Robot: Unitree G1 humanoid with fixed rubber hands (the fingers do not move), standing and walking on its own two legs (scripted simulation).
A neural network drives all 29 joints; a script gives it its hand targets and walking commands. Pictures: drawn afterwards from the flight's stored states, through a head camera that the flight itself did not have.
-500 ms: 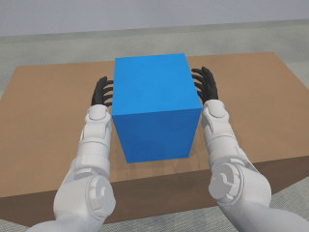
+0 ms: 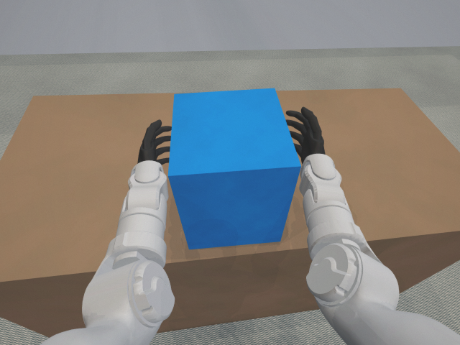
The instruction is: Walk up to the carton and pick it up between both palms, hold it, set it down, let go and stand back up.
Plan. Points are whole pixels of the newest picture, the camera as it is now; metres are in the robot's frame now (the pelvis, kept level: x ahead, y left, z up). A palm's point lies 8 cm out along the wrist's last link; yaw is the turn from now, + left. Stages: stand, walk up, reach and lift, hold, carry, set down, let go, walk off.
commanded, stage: set down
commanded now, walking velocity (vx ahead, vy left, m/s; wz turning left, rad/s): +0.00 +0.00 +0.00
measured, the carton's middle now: (230, 171) +0.45 +0.01 +0.03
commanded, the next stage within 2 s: none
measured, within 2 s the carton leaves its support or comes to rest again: rests again in 0.42 s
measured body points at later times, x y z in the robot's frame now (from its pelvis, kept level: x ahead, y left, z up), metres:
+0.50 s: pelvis +0.01 -0.01 +0.00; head +0.06 +0.01 +0.45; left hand +0.44 +0.15 +0.08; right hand +0.45 -0.14 +0.10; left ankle -0.02 +0.12 -0.75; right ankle -0.02 -0.11 -0.75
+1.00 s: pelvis +0.01 +0.00 +0.00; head +0.07 +0.01 +0.44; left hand +0.45 +0.15 +0.08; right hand +0.46 -0.14 +0.10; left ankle -0.02 +0.12 -0.75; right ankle -0.02 -0.11 -0.75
